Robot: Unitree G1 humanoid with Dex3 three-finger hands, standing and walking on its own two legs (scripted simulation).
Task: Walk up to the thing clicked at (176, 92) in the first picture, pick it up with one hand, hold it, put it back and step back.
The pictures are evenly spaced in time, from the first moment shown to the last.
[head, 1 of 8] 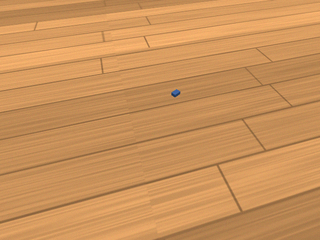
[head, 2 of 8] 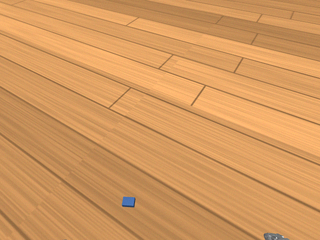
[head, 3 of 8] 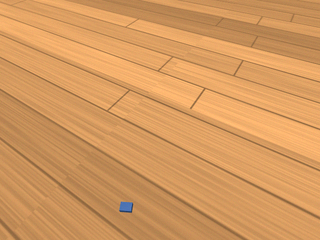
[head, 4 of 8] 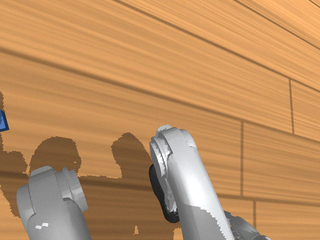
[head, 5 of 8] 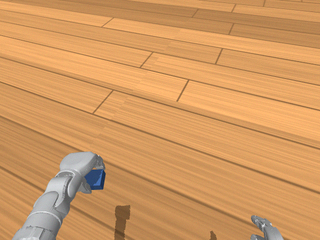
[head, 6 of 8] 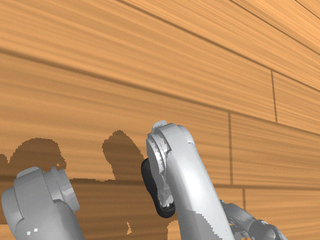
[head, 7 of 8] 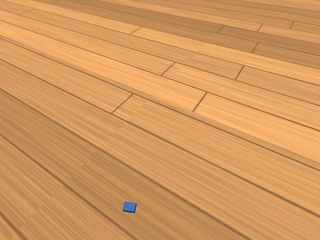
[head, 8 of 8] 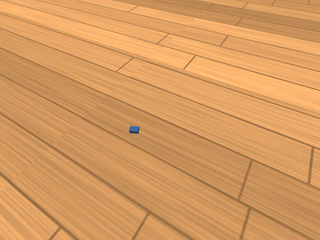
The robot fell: no
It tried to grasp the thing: yes
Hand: left
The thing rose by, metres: 0.69
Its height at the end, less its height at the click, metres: +0.00
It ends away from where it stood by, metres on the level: 0.00
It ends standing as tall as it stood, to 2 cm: yes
